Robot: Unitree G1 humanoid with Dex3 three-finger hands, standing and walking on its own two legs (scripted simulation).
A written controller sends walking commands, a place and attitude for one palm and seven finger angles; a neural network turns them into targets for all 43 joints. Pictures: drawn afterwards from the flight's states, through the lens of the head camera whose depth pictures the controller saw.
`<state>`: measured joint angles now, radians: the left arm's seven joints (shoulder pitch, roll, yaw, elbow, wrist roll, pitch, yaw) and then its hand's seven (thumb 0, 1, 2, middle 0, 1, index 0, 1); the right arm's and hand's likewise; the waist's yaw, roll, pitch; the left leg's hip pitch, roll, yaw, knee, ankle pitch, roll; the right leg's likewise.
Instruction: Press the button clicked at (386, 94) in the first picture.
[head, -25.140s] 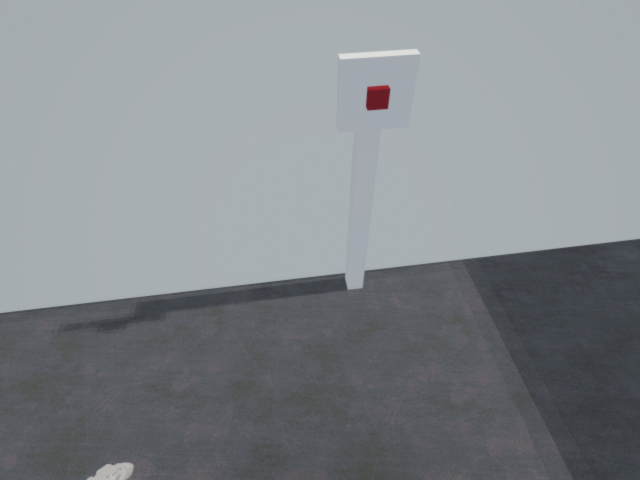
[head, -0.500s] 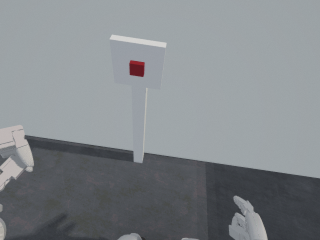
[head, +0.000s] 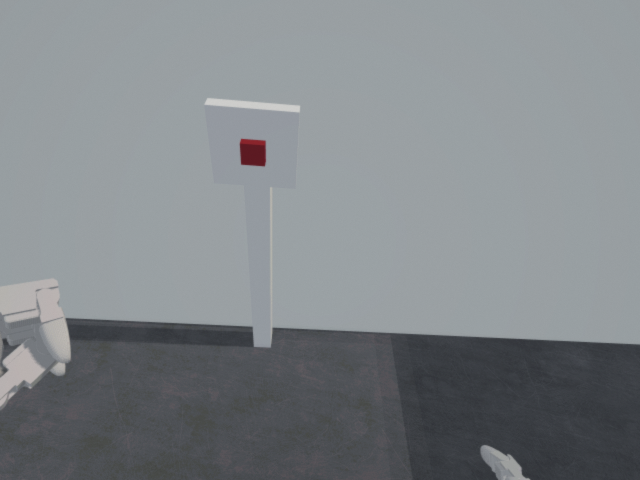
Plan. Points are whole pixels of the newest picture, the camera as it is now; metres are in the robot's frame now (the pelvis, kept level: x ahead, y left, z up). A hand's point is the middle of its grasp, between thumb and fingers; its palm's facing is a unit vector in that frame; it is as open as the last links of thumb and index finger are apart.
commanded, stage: stop stepping back and stand still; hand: left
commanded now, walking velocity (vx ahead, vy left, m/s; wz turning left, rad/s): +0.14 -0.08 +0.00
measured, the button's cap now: (253, 151) +0.71 +0.17 +0.05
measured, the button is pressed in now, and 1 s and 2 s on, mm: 0 0 0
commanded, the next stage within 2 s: let the arm hang, fingers relaxed in 1.76 s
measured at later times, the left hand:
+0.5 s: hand out of the picture +0.09 +0.27 +0.17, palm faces +0.51 -0.78 -0.36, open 3.1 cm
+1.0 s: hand out of the picture +0.12 +0.27 +0.18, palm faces +0.48 -0.77 -0.42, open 3.1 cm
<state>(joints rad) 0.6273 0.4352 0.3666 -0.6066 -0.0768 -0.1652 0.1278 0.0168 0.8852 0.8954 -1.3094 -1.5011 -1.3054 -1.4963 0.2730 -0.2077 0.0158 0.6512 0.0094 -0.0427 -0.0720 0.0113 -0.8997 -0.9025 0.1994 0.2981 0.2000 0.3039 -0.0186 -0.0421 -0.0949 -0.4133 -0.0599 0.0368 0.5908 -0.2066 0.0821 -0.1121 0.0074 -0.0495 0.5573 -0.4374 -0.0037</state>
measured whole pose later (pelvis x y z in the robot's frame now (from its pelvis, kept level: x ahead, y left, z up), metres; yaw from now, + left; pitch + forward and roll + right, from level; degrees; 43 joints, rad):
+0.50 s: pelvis -0.09 +0.01 +0.00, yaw +5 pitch -2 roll +1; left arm 0.51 0.35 0.35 -0.50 -0.02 -0.17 0.18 0.02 0.89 0.90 -1.31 -1.50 -1.30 -1.50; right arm 0.26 -0.22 -0.02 0.65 -0.01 -0.10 -0.09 0.01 -0.90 -0.90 0.20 0.30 0.20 0.30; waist -0.02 -0.04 -0.03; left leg -0.30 0.03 0.02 0.62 -0.29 0.00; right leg -0.36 -0.02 -0.06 0.80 -0.44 -0.01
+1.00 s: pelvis -0.04 +0.01 +0.01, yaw +7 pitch -1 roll +0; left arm 0.59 0.37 0.33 -0.57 -0.03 -0.22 0.17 0.02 0.89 0.90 -1.31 -1.50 -1.30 -1.50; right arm 0.21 -0.23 -0.02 0.62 0.00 -0.09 -0.08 0.01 -0.90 -0.90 0.20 0.30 0.20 0.30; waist 0.01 -0.02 0.04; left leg -0.26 0.03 0.05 0.53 -0.25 0.00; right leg -0.21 0.01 -0.12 0.53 -0.31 -0.05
